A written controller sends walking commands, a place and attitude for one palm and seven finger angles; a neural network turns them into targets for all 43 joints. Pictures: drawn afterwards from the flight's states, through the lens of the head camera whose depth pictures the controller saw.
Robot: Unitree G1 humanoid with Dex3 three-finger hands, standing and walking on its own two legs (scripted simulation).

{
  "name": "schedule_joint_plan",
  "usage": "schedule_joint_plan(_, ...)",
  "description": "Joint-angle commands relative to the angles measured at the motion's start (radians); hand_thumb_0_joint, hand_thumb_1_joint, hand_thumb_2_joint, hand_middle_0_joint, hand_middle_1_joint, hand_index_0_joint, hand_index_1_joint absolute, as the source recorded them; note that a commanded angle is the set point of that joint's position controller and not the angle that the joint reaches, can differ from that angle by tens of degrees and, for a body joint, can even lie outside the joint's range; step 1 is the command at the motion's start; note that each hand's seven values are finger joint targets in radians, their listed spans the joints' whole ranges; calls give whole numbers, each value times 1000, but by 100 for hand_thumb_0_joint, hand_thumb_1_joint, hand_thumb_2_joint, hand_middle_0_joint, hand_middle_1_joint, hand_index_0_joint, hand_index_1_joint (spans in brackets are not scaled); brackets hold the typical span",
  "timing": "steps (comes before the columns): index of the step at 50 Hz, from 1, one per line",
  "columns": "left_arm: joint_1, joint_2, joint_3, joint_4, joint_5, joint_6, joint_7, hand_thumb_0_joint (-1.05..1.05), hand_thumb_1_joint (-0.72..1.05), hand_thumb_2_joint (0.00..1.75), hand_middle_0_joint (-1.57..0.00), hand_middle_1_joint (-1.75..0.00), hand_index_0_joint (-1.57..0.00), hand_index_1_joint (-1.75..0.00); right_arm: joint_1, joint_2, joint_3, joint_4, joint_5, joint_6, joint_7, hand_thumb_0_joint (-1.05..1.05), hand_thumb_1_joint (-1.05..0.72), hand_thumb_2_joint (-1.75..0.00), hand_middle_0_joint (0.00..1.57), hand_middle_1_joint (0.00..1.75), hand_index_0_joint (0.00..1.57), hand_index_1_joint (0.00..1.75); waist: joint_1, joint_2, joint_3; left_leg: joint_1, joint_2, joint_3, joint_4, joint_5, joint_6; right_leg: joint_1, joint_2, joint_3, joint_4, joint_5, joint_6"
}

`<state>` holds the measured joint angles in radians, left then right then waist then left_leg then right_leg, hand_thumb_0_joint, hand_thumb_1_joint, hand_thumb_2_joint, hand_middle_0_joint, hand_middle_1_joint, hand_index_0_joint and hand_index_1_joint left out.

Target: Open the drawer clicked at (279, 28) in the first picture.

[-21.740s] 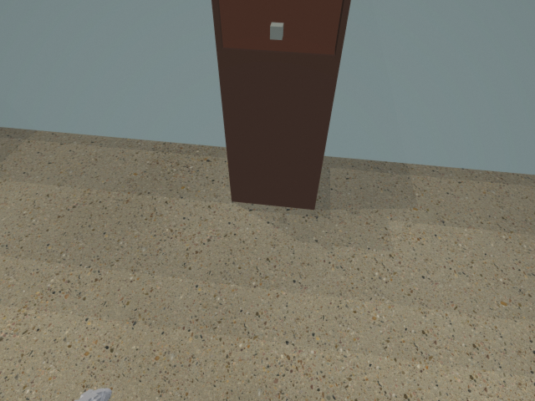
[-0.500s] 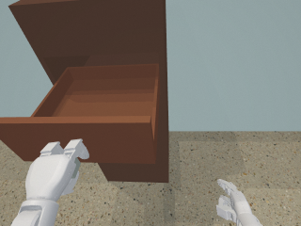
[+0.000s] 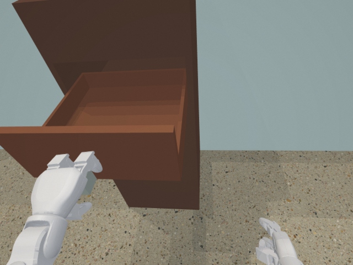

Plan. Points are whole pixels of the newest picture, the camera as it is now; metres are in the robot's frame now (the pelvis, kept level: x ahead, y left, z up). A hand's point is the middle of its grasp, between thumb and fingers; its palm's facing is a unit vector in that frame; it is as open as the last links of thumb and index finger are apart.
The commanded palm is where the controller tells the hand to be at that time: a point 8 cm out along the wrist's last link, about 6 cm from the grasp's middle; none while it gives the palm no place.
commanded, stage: open the thumb to release the handle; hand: left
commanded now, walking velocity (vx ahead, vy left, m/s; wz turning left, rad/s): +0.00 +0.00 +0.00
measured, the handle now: (84, 173) +0.26 +0.24 +0.11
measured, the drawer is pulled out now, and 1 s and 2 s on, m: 0.29 0.28 0.28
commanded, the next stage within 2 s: lift the hand off the handle in 0.14 s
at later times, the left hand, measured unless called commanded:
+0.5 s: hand (78, 197) +0.21 +0.24 +0.09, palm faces +0.14 -0.07 -0.99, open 13.8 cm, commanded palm +0.19 +0.24 +0.14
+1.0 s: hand (65, 174) +0.23 +0.25 +0.15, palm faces +0.17 -0.04 -0.98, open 13.8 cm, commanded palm +0.19 +0.24 +0.21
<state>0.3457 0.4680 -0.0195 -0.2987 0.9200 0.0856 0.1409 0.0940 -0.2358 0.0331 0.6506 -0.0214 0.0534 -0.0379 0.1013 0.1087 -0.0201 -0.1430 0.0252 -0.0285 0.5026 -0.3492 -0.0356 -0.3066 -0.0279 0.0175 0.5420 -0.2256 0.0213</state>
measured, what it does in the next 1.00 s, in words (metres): stands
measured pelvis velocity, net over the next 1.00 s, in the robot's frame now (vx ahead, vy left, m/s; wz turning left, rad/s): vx -0.02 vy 0.00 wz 0.02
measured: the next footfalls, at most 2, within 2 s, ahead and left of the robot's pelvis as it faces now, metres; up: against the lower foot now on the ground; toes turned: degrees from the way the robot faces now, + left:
none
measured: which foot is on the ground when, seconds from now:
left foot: down 0.00-1.00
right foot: down 0.00-1.00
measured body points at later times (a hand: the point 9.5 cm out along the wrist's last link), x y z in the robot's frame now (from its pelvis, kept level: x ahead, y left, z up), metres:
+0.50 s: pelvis -0.02 +0.00 +0.00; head -0.02 -0.04 +0.45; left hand +0.20 +0.24 +0.15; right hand +0.21 -0.19 -0.10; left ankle -0.05 +0.15 -0.73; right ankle +0.04 -0.13 -0.73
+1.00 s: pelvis -0.02 +0.00 +0.01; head -0.03 -0.05 +0.45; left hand +0.21 +0.25 +0.20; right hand +0.21 -0.19 -0.09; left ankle -0.05 +0.15 -0.73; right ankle +0.04 -0.13 -0.73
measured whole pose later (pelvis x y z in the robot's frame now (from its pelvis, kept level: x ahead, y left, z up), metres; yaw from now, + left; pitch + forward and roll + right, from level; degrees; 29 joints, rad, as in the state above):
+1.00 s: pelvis -0.02 +0.00 +0.01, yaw +1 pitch -4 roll +1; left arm 0.10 0.52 -0.03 -0.26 0.88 0.11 0.02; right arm 0.08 -0.26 0.03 0.67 0.00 0.04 -0.03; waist 0.12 0.11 0.01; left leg -0.07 0.01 -0.04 0.40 -0.27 -0.03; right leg -0.22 -0.05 0.01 0.44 -0.15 0.03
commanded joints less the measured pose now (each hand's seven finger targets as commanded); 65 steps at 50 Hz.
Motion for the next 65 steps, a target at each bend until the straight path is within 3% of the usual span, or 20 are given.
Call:
schedule_joint_plan(1, -61, 189, 188, -119, 11, -1, 31, 0, -43, 33, -30, -121, -30, -121, -175, -93, -36, -167, 2, -55, -17, 0, -90, -90, 20, 30, 20, 30, 31, -116, -71, -145, -50, 51, -86, 203, 47, 191, 20, -28, -85, 115, -34)
schedule_joint_plan(3, -113, 219, 213, -149, 12, -18, 42, 0, -50, 30, -30, -120, -30, -120, -172, -99, -40, -170, 4, -63, -17, 0, -90, -90, 20, 30, 20, 30, 26, -82, -100, -132, -49, 48, -83, 204, 44, 192, 23, -19, -89, 104, -37)
schedule_joint_plan(4, -115, 178, 175, -146, 16, -24, 45, 0, -50, 30, -30, -120, -30, -120, -170, -91, -34, -171, -1, -67, -15, 0, -90, -90, 20, 30, 20, 30, 26, -76, -114, -127, -53, 48, -83, 208, 45, 196, 17, -32, -84, 105, -37)
schedule_joint_plan(11, -122, 177, 170, -105, 27, -35, 61, 0, -50, 30, -30, -120, -30, -120, -168, -93, -48, -158, -1, -73, -14, 0, -90, -90, 20, 30, 20, 30, 29, -90, -105, -136, -57, 50, -95, 202, 43, 191, 23, -36, -89, 94, -39)
schedule_joint_plan(12, -135, 90, 81, -157, 26, -33, 59, 0, -50, 30, -30, -120, -30, -120, -169, -90, -47, -176, -3, -77, -4, 0, -90, -90, 20, 30, 20, 30, 20, -86, -130, -119, -59, 47, -93, 217, 43, 185, 18, -41, -88, 110, -37)
schedule_joint_plan(19, -272, 125, 72, -75, 72, -11, 65, 0, -50, 30, -30, -120, -30, -120, -183, -90, -37, -157, -3, -76, -10, 0, -90, -90, 20, 30, 20, 30, 8, -113, -85, -138, -56, 45, -112, 147, 47, 165, 22, -46, -107, 12, -39)
schedule_joint_plan(26, -361, 141, 60, 23, 66, 10, 31, 0, -50, 30, -30, -120, -30, -120, -180, -88, -35, -130, 6, -63, -29, 0, -90, -90, 20, 30, 20, 30, 8, -111, -82, -128, -60, 48, -128, 137, 45, 174, 27, -50, -123, 11, -39)
schedule_joint_plan(29, -471, 143, 37, -46, 65, 0, 20, 0, -50, 30, -30, -120, -30, -120, -195, -82, -24, -142, 4, -71, -29, 0, -90, -90, 20, 30, 20, 30, 2, -81, -139, -98, -61, 38, -133, 153, 47, 202, 22, -49, -121, 23, -39)
schedule_joint_plan(33, -508, 226, 109, -66, 52, -4, 5, 0, -50, 30, -30, -120, -30, -120, -206, -86, -23, -140, 6, -68, -36, 0, -90, -90, 20, 30, 20, 30, 12, -52, -157, -86, -58, 31, -148, 179, 42, 239, 28, -43, -127, 49, -40)
schedule_joint_plan(34, -520, 183, 69, -85, 46, -11, -2, 0, -50, 30, -30, -120, -30, -120, -205, -75, -17, -146, 1, -76, -33, 0, -90, -90, 20, 30, 20, 30, 12, -51, -171, -75, -63, 30, -147, 202, 46, 249, 20, -50, -125, 67, -40)
schedule_joint_plan(38, -446, 239, 141, -95, 3, -11, -35, 0, -50, 30, -30, -120, -30, -120, -204, -89, -26, -146, 9, -74, -21, 0, -90, -90, 20, 30, 20, 30, 26, -61, -152, -74, -55, 29, -161, 256, 39, 281, 29, -47, -127, 131, -41)
schedule_joint_plan(39, -464, 210, 110, -118, 2, -14, -46, 0, -50, 30, -30, -120, -30, -120, -206, -82, -19, -152, 6, -76, -15, 0, -90, -90, 20, 30, 20, 30, 23, -60, -147, -75, -58, 32, -164, 264, 41, 281, 22, -54, -128, 134, -39)
schedule_joint_plan(43, -438, 254, 160, -141, -24, -3, -64, 0, -50, 30, -30, -120, -30, -120, -212, -93, -26, -154, 16, -70, -6, 0, -90, -90, 20, 30, 20, 30, 26, -65, -113, -73, -53, 35, -175, 258, 40, 282, 27, -46, -146, 131, -38)
schedule_joint_plan(46, -442, 232, 132, -125, -24, 16, -85, 0, -50, 30, -30, -120, -30, -120, -208, -97, -24, -151, 19, -58, 2, 0, -90, -90, 20, 30, 20, 30, 23, -84, -92, -82, -55, 40, -189, 250, 41, 279, 23, -53, -154, 116, -37)
schedule_joint_plan(53, -522, 311, 181, -205, -54, 29, -132, 0, -50, 30, -30, -120, -30, -120, -228, -107, -22, -170, 29, -67, 3, 0, -90, -90, 20, 30, 20, 30, 23, -45, -156, -44, -55, 31, -186, 259, 42, 309, 26, -41, -156, 129, -36)
schedule_joint_plan(54, -538, 283, 153, -191, -43, 26, -139, 0, -50, 30, -30, -120, -30, -120, -221, -99, -14, -165, 22, -69, 7, 0, -90, -90, 20, 30, 20, 30, 21, -62, -168, -46, -61, 37, -186, 269, 44, 310, 19, -51, -153, 124, -37)
schedule_joint_plan(58, -532, 375, 246, -187, -81, 22, -158, 0, -50, 30, -30, -120, -30, -120, -221, -110, -20, -164, 32, -66, 4, 0, -90, -90, 20, 30, 20, 30, 23, -65, -139, -51, -53, 34, -185, 258, 42, 304, 25, -39, -164, 128, -33)
schedule_joint_plan(60, -561, 333, 206, -141, -85, 26, -170, 0, -50, 30, -30, -120, -30, -120, -209, -101, -16, -156, 29, -64, 7, 0, -90, -90, 20, 30, 20, 30, 15, -85, -108, -67, -54, 35, -195, 256, 42, 291, 19, -49, -166, 115, -33)
schedule_joint_plan(63, -594, 411, 275, -143, -112, 35, -186, 0, -50, 30, -30, -120, -30, -120, -222, -117, -16, -162, 40, -65, 4, 0, -90, -90, 20, 30, 20, 30, 20, -45, -115, -70, -51, 35, -190, 233, 39, 290, 21, -32, -171, 101, -32)
schedule_joint_plan(65, -635, 388, 248, -147, -112, 22, -195, 0, -50, 30, -30, -120, -30, -120, -206, -106, -14, -164, 33, -68, 9, 0, -90, -90, 20, 30, 20, 30, 17, -72, -142, -68, -57, 32, -191, 256, 41, 305, 15, -44, -163, 115, -32)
